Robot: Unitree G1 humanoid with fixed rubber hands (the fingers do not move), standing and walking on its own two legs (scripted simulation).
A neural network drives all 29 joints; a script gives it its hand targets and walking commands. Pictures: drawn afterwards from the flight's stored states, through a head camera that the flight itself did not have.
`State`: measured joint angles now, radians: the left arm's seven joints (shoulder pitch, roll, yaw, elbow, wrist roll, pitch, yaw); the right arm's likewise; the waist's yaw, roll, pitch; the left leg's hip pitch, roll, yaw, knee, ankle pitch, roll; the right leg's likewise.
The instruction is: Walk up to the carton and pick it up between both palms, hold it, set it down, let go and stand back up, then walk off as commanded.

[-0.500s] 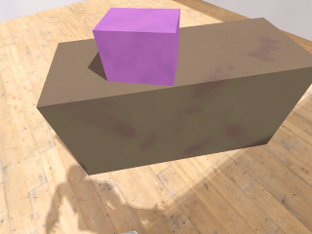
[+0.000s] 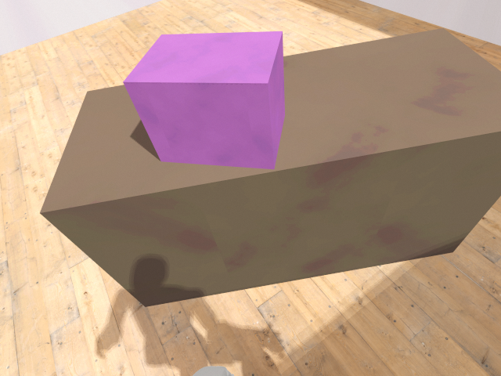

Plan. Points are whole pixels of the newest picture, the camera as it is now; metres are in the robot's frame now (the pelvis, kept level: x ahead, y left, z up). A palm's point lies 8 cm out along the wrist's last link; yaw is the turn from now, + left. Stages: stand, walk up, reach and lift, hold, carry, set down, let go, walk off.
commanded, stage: walk up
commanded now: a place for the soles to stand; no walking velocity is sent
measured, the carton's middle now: (217, 101) +0.72 +0.07 +0.04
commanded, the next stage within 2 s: none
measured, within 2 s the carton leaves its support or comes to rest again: neither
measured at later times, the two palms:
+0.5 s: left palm out of the picture +0.02 +0.43 -0.11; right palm out of the picture +0.08 -0.19 -0.13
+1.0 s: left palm out of the picture -0.06 +0.38 -0.07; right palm out of the picture +0.06 -0.23 -0.14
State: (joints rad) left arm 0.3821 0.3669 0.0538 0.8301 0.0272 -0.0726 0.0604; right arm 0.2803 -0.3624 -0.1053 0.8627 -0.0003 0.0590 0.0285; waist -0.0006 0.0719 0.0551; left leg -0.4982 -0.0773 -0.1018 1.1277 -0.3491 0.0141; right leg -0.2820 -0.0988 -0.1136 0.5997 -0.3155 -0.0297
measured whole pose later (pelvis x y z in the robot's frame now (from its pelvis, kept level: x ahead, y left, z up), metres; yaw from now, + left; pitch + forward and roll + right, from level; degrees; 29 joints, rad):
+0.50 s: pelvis -0.01 +0.10 -0.02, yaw +7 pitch -3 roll -2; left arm 0.24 0.37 0.05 0.84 0.03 0.01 0.04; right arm 0.27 -0.36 -0.11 0.86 0.00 0.06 0.03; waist 0.00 0.07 0.10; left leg -0.43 -0.06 -0.10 0.66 -0.25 0.05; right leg -0.40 -0.03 -0.13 1.08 -0.55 0.02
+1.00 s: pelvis -0.04 +0.05 +0.00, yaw +9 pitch +0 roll +4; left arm 0.31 0.37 0.05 0.90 0.03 -0.02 0.01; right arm 0.26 -0.37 -0.09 0.86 0.00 0.05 0.01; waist 0.01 0.05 0.07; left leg -0.44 -0.08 -0.10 0.95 -0.34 -0.01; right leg -0.28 -0.03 -0.13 0.53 -0.26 -0.08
